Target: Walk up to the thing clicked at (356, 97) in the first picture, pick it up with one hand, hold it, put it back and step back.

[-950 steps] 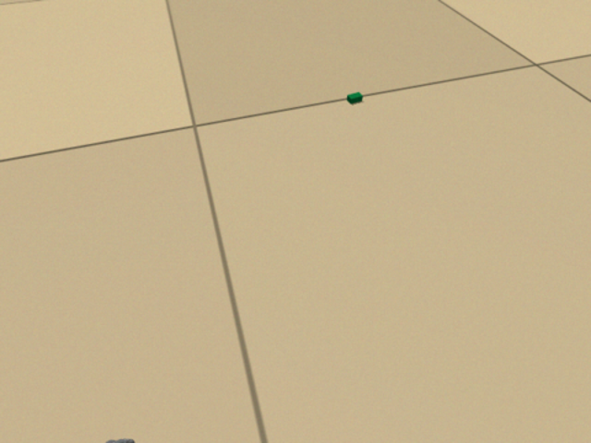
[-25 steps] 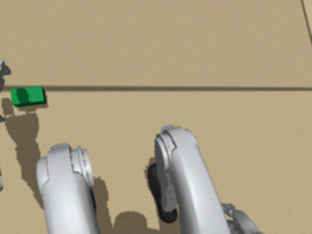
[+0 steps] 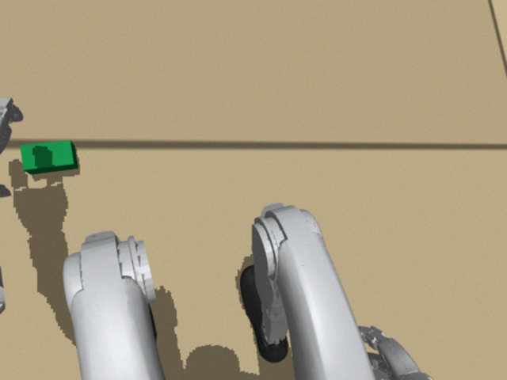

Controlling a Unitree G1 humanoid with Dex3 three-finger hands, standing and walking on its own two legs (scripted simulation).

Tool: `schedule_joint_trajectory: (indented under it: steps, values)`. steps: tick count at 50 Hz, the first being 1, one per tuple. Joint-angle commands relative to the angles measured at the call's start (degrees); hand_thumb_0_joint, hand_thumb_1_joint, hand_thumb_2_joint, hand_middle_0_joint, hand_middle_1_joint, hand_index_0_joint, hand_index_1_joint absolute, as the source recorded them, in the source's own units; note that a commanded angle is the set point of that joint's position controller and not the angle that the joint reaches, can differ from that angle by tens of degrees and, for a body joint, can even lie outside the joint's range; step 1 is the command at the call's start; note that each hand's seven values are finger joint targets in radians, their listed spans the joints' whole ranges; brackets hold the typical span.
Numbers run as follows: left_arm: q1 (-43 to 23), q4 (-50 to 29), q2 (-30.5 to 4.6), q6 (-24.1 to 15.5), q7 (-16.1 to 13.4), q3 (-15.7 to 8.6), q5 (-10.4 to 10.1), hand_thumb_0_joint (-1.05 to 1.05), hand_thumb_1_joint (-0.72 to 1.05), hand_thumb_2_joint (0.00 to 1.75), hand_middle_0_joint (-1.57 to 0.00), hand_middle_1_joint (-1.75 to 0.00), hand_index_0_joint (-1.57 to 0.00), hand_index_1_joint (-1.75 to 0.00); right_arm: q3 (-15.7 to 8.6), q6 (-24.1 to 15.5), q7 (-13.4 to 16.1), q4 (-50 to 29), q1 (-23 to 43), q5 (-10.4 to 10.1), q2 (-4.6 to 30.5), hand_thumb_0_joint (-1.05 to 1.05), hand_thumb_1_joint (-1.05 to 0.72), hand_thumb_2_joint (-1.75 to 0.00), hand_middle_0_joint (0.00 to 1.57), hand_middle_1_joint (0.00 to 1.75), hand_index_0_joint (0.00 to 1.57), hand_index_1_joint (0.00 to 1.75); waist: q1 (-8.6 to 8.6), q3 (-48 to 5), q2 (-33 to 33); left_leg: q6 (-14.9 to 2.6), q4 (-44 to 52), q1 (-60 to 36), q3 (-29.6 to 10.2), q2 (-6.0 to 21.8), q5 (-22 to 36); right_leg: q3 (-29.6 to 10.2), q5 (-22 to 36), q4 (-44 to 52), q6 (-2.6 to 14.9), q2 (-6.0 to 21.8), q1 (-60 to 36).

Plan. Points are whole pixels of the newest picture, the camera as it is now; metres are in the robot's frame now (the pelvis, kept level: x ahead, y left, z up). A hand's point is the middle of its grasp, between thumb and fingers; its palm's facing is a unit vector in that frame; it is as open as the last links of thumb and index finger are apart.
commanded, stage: rise first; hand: left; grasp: from above
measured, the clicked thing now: (50, 157) +0.48 +0.29 -0.30
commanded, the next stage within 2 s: approach in 0.02 s
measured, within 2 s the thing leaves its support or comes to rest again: neither
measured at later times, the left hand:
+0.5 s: hand (42, 130) +0.49 +0.27 -0.16, palm faces -0.39 -0.05 -0.92, open 12.7 cm
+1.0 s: hand (14, 142) +0.47 +0.30 -0.17, palm faces -0.45 -0.06 -0.89, open 12.5 cm
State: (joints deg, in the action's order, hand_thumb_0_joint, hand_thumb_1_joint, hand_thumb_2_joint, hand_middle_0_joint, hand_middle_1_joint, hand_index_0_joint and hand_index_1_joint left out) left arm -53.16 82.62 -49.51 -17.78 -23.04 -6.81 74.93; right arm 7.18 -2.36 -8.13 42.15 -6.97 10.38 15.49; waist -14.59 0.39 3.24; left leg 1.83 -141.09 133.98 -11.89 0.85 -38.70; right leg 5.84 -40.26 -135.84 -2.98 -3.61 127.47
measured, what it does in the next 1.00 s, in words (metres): stands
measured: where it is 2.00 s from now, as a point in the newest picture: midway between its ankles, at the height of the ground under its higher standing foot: (208, 345)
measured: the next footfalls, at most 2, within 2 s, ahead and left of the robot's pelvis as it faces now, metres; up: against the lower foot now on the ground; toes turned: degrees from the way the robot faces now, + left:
none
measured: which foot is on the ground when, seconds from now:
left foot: down 0.00-1.00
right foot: down 0.00-1.00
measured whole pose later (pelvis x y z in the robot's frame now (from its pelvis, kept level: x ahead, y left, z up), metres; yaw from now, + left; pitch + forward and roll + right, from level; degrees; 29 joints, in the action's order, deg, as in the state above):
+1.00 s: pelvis +0.00 +0.00 +0.00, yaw +0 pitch +31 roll -10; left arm -57.4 79.7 -47.8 -15.6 -18.6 -1.4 71.8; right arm 7.8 -2.8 -7.5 40.9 -9.2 9.9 16.4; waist -15.3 1.9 3.2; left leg 2.2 -141.1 134.3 -11.9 0.6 -38.6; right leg 5.8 -40.2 -136.1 -2.7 -3.4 127.9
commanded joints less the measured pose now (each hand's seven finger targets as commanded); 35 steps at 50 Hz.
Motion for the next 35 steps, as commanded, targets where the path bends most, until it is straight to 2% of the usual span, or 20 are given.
schedule_joint_trajectory:
  steps: [1, 3, 5, 6, 7, 8, 11, 13, 16, 17, 19, 23, 24, 26, 27, 28, 30, 32, 34, 35]
  values:
    - [-16.46, -7.36, -14.2, 0.82, -2.58, -1.33, -1.25, 0.0, -0.3, 0.81, -0.32, -0.74, -0.3, -0.75, -4.78, -0.5, 0.64, -0.38, -10.86, -0.53, 15.36, 0.0, -0.9, -0.9, 0.2, 0.3, 0.2, 0.3, 0.09, -36.5, -22.08, -2.86, 14.66, -30.29, 7.34, 0.13, 8.35, 5.42, 12.71, 14.22, 4.64, -0.95, -14.91]
    - [-17.19, -8.03, -15.02, 1.13, -2.68, -2.16, -1.04, 0.0, -0.29, 0.81, -0.32, -0.73, -0.31, -0.74, -4.83, -0.4, 0.71, -0.46, -11.03, -0.45, 15.52, 0.0, -0.9, -0.9, 0.2, 0.3, 0.2, 0.3, 0.18, -37.6, -23.05, -2.73, 15.1, -30.92, 7.34, -0.07, 8.2, 5.55, 12.36, 13.79, 4.74, -0.72, -15.24]
    - [-17.65, -8.06, -14.48, 1.56, -2.48, -1.28, -1.29, 0.0, -0.29, 0.81, -0.33, -0.73, -0.31, -0.75, -4.83, -0.43, 0.8, -0.29, -10.42, -0.5, 15.35, 0.0, -0.9, -0.9, 0.2, 0.3, 0.2, 0.3, 0.62, -38.22, -22.82, -2.81, 15.16, -31.04, 7.43, 0.05, 7.96, 5.27, 12.3, 14.37, 4.71, -0.91, -15.03]
    - [-17.52, -7.8, -14.59, 1.76, -2.34, -1.19, -0.78, 0.0, -0.37, 0.89, -0.34, -0.67, -0.29, -0.73, -4.83, -0.45, 0.76, -0.08, -11.19, -0.48, 15.39, 0.0, -0.91, -0.9, 0.2, 0.3, 0.2, 0.3, -0.18, -38.09, -22.89, -2.84, 14.74, -31.0, 7.56, -0.02, 8.72, 5.21, 13.12, 14.29, 4.6, -0.79, -15.87]
    - [-18.22, -8.64, -14.11, 1.73, -2.11, -0.82, -1.51, 0.0, -0.29, 0.81, -0.29, -0.75, -0.29, -0.79, -5.0, -0.45, 0.74, -0.42, -11.0, -0.77, 15.36, 0.0, -0.9, -0.9, 0.2, 0.3, 0.2, 0.3, -0.13, -38.83, -22.63, -2.94, 14.75, -30.37, 7.49, -0.04, 8.4, 5.12, 12.92, 14.47, 4.6, -0.84, -15.76]
    - [-17.26, -7.21, -12.38, 2.05, -1.72, 0.45, -1.51, 0.0, -0.31, 0.82, -0.28, -0.8, -0.28, -0.81, -4.92, -0.58, 0.66, -0.29, -11.25, -0.71, 15.09, 0.0, -0.91, -0.9, 0.2, 0.3, 0.2, 0.3, -0.65, -37.32, -21.5, -3.0, 14.93, -29.73, 7.42, -0.1, 7.98, 5.12, 12.52, 14.61, 4.63, -0.78, -15.44]
    - [-20.76, -9.25, -8.98, 1.99, -1.37, 2.69, -2.62, 0.0, -0.3, 0.8, -0.29, -0.81, -0.29, -0.81, -5.29, -0.83, 0.88, -0.11, -11.53, -1.08, 15.12, 0.0, -0.91, -0.9, 0.2, 0.3, 0.2, 0.3, -1.56, -37.37, -21.9, -2.92, 15.36, -30.58, 7.28, 0.02, 7.56, 5.19, 12.51, 15.1, 4.69, -0.79, -14.28]
    - [-22.9, -8.73, -5.98, 2.11, -1.03, 5.26, -2.73, 0.0, -0.31, 0.81, -0.28, -0.82, -0.29, -0.82, -5.42, -0.99, 1.01, 0.27, -12.16, -1.08, 15.18, 0.0, -0.91, -0.9, 0.2, 0.3, 0.2, 0.3, -3.19, -36.96, -21.09, -2.85, 15.13, -30.82, 6.9, 0.31, 6.95, 5.53, 12.2, 15.45, 4.6, -0.93, -13.57]
    - [-26.78, -7.42, -4.23, 2.48, -1.55, 7.1, -2.88, 0.0, -0.3, 0.81, -0.27, -0.85, -0.28, -0.84, -5.1, -1.32, 1.25, 0.67, -13.08, -1.05, 15.34, 0.0, -0.9, -0.9, 0.2, 0.3, 0.2, 0.3, -4.52, -36.07, -19.56, -3.02, 14.39, -29.06, 6.89, 0.3, 6.87, 5.5, 12.32, 16.09, 4.33, -0.95, -13.58]
    - [-26.87, -6.88, -3.75, 2.76, -1.9, 7.49, -2.25, 0.0, -0.32, 0.83, -0.27, -0.84, -0.27, -0.84, -4.82, -1.38, 1.26, 0.9, -13.6, -0.8, 15.24, 0.0, -0.91, -0.9, 0.2, 0.3, 0.2, 0.3, -4.79, -36.55, -20.83, -2.85, 14.46, -29.58, 7.07, 0.22, 7.9, 5.36, 13.47, 16.02, 4.32, -0.95, -14.85]
    - [-27.73, -5.97, -6.02, 3.45, -2.95, 6.59, -1.38, 0.0, -0.32, 0.83, -0.27, -0.85, -0.27, -0.85, -4.32, -1.39, 1.42, 0.66, -13.61, -0.83, 15.37, 0.0, -0.91, -0.9, 0.2, 0.3, 0.2, 0.3, -3.8, -37.85, -21.69, -2.75, 14.57, -29.95, 7.06, 0.27, 8.5, 5.48, 13.74, 15.49, 4.5, -1.1, -15.15]
    - [-26.02, -2.21, -10.11, 6.41, -5.49, 2.41, 0.04, 0.0, -0.3, 0.81, -0.29, -0.81, -0.3, -0.81, -3.38, -1.31, 1.28, -0.51, -13.23, -0.79, 15.56, 0.0, -0.91, -0.9, 0.2, 0.3, 0.2, 0.3, -1.9, -38.99, -24.88, -2.45, 15.98, -31.34, 7.61, -0.02, 10.15, 5.72, 15.0, 13.67, 5.01, -0.89, -14.8]
    - [-24.7, -0.48, -10.12, 7.42, -5.78, 2.14, 0.6, 0.0, -0.29, 0.81, -0.3, -0.8, -0.3, -0.8, -3.21, -1.25, 1.14, -1.0, -12.69, -0.7, 15.39, 0.0, -0.91, -0.9, 0.2, 0.3, 0.2, 0.3, -2.08, -38.49, -25.24, -2.52, 15.95, -31.68, 7.84, 0.03, 10.16, 5.67, 15.1, 13.72, 5.01, -0.9, -14.88]
    - [-24.77, -1.38, -10.65, 8.98, -6.31, 1.65, 0.44, 0.0, -0.29, 0.81, -0.31, -0.79, -0.31, -0.79, -2.89, -1.01, 1.04, -1.79, -11.99, -0.92, 15.33, 0.0, -0.91, -0.9, 0.2, 0.3, 0.2, 0.3, -1.17, -40.35, -26.43, -2.64, 16.74, -31.71, 8.24, -0.24, 10.19, 5.24, 15.15, 13.84, 5.28, -0.97, -15.79]
    - [-23.31, 0.14, -10.96, 9.82, -6.18, 1.38, 0.36, 0.0, -0.27, 0.79, -0.32, -0.77, -0.32, -0.77, -2.89, -1.04, 0.98, -2.26, -11.65, -1.02, 15.6, 0.0, -0.91, -0.9, 0.2, 0.3, 0.2, 0.3, -1.43, -39.81, -25.84, -2.85, 16.18, -31.08, 8.39, -0.15, 10.33, 5.1, 15.46, 13.81, 5.14, -0.99, -15.97]
    - [-22.94, -0.37, -11.6, 10.53, -6.1, 1.11, -0.45, 0.0, -0.27, 0.79, -0.32, -0.78, -0.32, -0.77, -2.53, -0.9, 0.92, -2.59, -11.29, -1.15, 15.37, 0.0, -0.9, -0.9, 0.2, 0.3, 0.2, 0.3, -0.79, -40.3, -24.3, -3.32, 15.59, -29.64, 8.69, -0.1, 10.33, 4.63, 15.8, 14.49, 4.88, -1.28, -17.18]
    - [-21.67, 0.38, -10.97, 11.58, -5.15, 1.77, -1.94, 0.0, -0.29, 0.81, -0.31, -0.77, -0.31, -0.78, -2.51, -1.13, 0.76, -2.62, -11.34, -1.66, 15.31, 0.0, -0.91, -0.9, 0.2, 0.3, 0.2, 0.3, -1.65, -38.68, -21.4, -3.95, 14.81, -26.46, 8.96, -0.12, 9.74, 3.95, 15.79, 14.86, 4.54, -1.28, -18.53]
    - [-20.05, 0.52, -12.02, 12.18, -3.81, 1.08, -3.93, 0.0, -0.29, 0.8, -0.31, -0.77, -0.31, -0.77, -2.26, -1.14, 0.69, -2.87, -11.62, -1.67, 15.19, 0.0, -0.9, -0.9, 0.2, 0.3, 0.2, 0.3, -1.63, -38.45, -17.65, -4.67, 13.64, -22.45, 9.1, -0.07, 9.43, 2.84, 15.7, 15.86, 3.78, -1.41, -21.96]
    - [-21.04, -1.2, -11.72, 11.56, -1.68, 1.68, -5.86, 0.0, -0.28, 0.79, -0.32, -0.76, -0.32, -0.76, -2.33, -1.59, 0.65, -2.66, -12.37, -1.81, 15.29, 0.0, -0.9, -0.9, 0.2, 0.3, 0.2, 0.3, -2.99, -36.37, -14.57, -5.06, 13.11, -19.6, 8.72, -0.03, 7.37, 2.5, 13.15, 16.49, 3.51, -1.25, -22.06]
    - [-21.09, -1.71, -11.52, 10.98, -0.53, 2.23, -6.48, 0.0, -0.3, 0.8, -0.31, -0.77, -0.31, -0.77, -2.21, -1.56, 0.8, -2.26, -12.01, -1.82, 14.95, 0.0, -0.9, -0.9, 0.2, 0.3, 0.2, 0.3, -2.94, -36.95, -14.85, -4.93, 13.04, -20.12, 8.45, 0.15, 7.17, 2.12, 12.59, 16.52, 3.58, -1.36, -23.0]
